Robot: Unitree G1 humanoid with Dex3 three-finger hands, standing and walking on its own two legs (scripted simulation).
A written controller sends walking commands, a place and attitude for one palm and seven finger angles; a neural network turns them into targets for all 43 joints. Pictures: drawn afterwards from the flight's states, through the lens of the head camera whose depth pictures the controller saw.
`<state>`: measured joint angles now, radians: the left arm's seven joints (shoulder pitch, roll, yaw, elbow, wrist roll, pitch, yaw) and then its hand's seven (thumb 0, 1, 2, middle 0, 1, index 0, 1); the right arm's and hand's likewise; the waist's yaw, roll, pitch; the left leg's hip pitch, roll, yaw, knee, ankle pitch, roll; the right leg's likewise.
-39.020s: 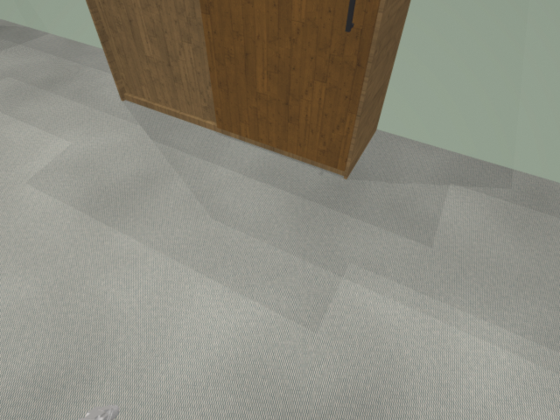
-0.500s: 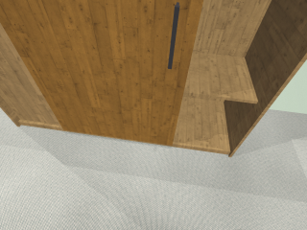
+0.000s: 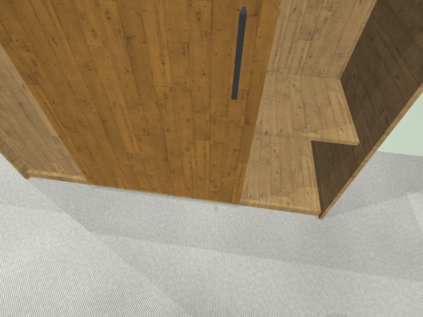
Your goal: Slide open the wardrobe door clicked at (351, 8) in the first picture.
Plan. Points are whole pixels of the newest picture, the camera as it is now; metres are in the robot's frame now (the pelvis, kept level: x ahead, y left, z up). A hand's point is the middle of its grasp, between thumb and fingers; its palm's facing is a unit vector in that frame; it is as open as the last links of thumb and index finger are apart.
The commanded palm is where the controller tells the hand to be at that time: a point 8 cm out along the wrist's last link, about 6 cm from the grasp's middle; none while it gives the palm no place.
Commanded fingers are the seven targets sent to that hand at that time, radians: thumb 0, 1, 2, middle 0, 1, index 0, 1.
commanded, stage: look to check the result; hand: right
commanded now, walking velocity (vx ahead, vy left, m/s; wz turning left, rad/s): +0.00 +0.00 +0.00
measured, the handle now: (238, 57) +0.74 -0.03 +0.11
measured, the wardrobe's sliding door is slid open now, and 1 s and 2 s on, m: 0.43 0.43 0.43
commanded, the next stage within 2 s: stand and wait in 0.30 s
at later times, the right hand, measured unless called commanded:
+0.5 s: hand out of the picture +0.02 -0.17 -0.18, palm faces +0.01 +0.98 -0.19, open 7.4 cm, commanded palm none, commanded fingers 0.00 -0.90 -0.90 0.20 0.30 0.20 0.30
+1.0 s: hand out of the picture +0.03 -0.18 -0.17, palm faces +0.01 +0.98 -0.21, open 7.4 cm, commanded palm none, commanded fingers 0.00 -0.90 -0.90 0.20 0.30 0.20 0.30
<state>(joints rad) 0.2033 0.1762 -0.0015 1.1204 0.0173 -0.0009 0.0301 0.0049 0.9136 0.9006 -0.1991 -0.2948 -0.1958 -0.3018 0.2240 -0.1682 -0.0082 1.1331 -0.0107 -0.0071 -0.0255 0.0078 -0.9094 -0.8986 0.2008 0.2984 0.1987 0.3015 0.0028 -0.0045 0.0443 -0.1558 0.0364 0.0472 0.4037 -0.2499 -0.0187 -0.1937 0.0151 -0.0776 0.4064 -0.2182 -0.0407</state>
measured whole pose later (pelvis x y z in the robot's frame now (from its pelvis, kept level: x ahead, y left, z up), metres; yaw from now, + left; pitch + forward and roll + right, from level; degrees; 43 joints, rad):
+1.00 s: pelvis +0.01 +0.00 +0.00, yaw +0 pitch -1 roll +0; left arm 0.21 0.18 0.00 1.14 0.01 -0.01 0.03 0.00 0.91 0.90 -0.20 -0.29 -0.20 -0.30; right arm 0.22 -0.18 -0.01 1.15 -0.01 -0.01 -0.02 0.01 -0.91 -0.90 0.20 0.30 0.20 0.30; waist 0.00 0.00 0.05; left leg -0.11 0.03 0.04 0.36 -0.24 -0.02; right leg -0.15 0.01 -0.08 0.37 -0.21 -0.04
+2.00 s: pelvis +0.00 +0.01 +0.01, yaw +0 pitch +0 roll +0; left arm 0.11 0.30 0.01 1.13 0.01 -0.01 0.02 0.01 0.91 0.90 -0.20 -0.30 -0.20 -0.30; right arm 0.12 -0.30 -0.01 1.14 -0.01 -0.02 0.00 0.01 -0.91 -0.90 0.20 0.30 0.20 0.30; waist 0.00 0.00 0.05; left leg -0.09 0.02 0.05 0.30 -0.20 0.00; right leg -0.13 0.00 -0.07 0.31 -0.17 -0.02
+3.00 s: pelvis +0.01 +0.03 +0.01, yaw +0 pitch +0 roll +0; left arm 0.10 0.33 0.00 1.13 0.01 -0.01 0.01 0.01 0.91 0.90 -0.20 -0.30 -0.20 -0.30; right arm 0.10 -0.32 -0.01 1.14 -0.01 -0.03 0.00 0.01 -0.91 -0.90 0.20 0.30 0.20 0.30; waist 0.01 0.00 0.05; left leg -0.06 0.00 0.05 0.27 -0.20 0.02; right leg -0.10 -0.02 -0.07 0.28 -0.17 0.00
